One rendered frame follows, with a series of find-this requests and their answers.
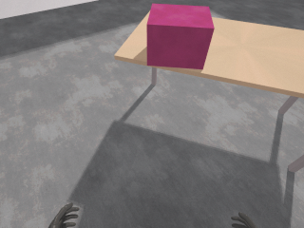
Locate carton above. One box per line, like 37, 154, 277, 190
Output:
146, 3, 215, 69

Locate left robot hand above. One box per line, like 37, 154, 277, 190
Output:
48, 203, 80, 228

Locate right robot hand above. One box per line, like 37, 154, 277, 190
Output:
231, 212, 257, 228

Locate table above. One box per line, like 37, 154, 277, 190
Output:
114, 11, 304, 173

